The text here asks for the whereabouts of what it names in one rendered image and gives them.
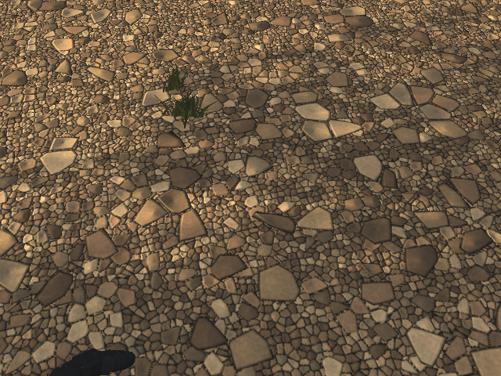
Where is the left robot hand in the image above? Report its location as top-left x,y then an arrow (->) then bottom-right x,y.
47,349 -> 135,376

